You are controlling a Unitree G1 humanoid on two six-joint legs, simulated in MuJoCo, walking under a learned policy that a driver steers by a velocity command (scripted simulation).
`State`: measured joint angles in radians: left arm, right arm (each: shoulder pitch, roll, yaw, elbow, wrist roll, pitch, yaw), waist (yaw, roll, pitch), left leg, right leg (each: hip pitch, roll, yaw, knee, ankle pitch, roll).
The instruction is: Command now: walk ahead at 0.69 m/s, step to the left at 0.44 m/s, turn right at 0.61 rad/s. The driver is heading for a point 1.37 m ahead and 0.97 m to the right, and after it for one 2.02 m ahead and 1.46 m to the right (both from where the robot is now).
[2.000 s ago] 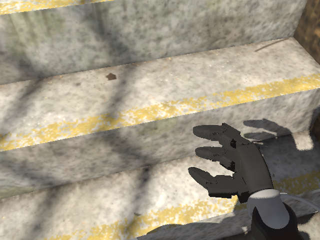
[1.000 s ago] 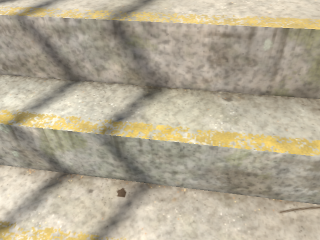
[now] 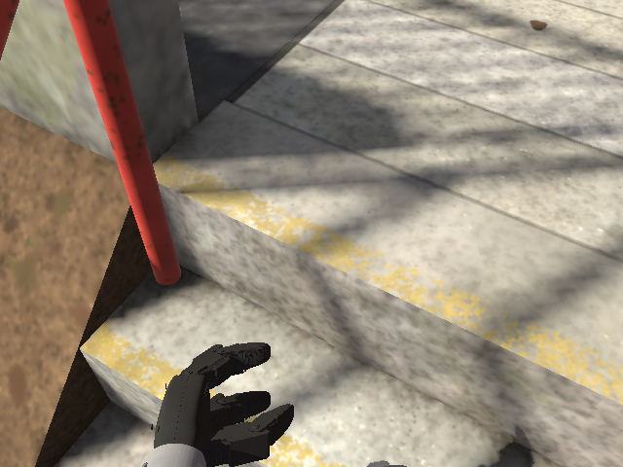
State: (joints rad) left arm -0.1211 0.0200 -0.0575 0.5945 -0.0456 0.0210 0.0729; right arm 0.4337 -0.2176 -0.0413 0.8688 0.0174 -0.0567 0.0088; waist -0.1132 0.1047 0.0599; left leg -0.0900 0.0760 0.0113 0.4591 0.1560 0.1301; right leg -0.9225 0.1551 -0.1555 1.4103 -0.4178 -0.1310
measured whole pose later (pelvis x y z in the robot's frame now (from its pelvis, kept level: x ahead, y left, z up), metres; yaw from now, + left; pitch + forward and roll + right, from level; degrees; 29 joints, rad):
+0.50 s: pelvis +0.03 +0.15 -0.07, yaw -9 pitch +0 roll +3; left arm 0.10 0.19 0.11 0.65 0.03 0.02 0.18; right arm 0.27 -0.13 -0.03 0.73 -0.03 -0.06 0.07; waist 0.00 -0.03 0.00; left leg -0.17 0.01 0.14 0.44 -0.29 0.04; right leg -1.02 0.12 0.06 2.16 -0.81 0.00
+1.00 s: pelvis +0.08 +0.09 -0.02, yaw -41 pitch +0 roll -2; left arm 0.13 0.26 0.06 0.56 0.00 0.09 0.03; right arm 0.26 -0.24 -0.02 0.77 -0.01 -0.09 0.02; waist 0.03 -0.02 0.03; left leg -0.23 0.30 0.17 0.96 0.04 0.08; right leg -0.87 0.17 -0.14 1.40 -0.62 -0.23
